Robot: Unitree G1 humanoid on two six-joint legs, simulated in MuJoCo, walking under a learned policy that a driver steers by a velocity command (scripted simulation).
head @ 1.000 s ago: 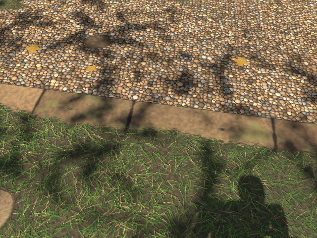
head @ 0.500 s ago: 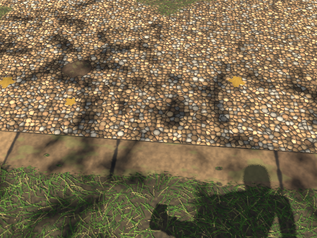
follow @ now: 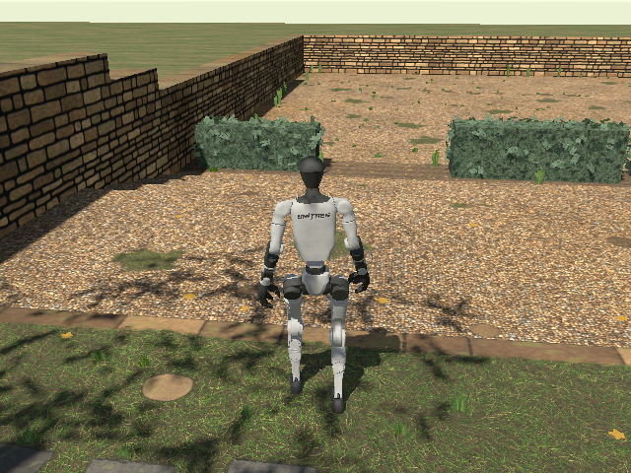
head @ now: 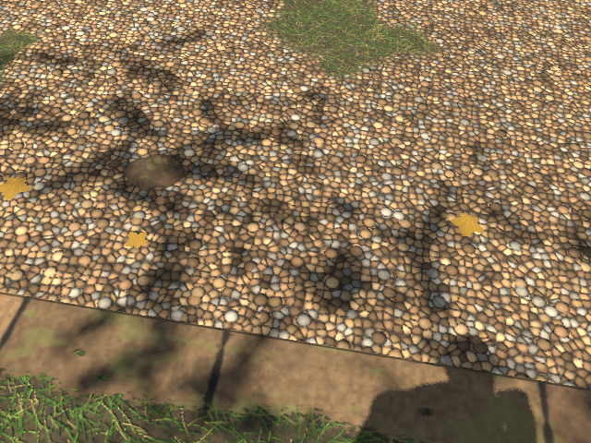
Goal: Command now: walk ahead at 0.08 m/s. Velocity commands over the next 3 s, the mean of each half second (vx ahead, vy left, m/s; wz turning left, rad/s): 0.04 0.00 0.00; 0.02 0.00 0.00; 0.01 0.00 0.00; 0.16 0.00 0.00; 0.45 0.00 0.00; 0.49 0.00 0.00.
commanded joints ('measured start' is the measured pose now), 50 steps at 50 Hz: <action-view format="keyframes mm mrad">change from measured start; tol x8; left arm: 1 86 70 15 -3 -4 45 19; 50 203 5 -9 104 4 20 20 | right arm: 1 25 -127 -16 -24 -1 12 -4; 4 -77 -126 -17 -38 12 25 -12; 50 43 -85 -12 152 23 50 -27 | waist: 1 3 164 -157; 7 -8 35 14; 50 -28 16 14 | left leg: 1 256 273 -340 -169 148 194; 4 50 160 -208 -218 -209 77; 6 59 83 -121 -216 -363 18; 11 241 55 -75 -61 82 47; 14 273 51 -63 -28 185 55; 37 267 36 -58 -42 97 24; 39 255 17 -43 -44 -58 18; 50 266 31 -57 -32 117 26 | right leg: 1 -132 -48 45 54 -26 18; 4 57 -47 23 -158 217 -6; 8 -118 -68 33 -243 78 -38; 14 -72 -69 31 -231 262 -18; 37 -72 -60 19 -266 223 -22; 40 -114 -63 30 -301 67 -33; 50 -58 -51 9 -262 247 -20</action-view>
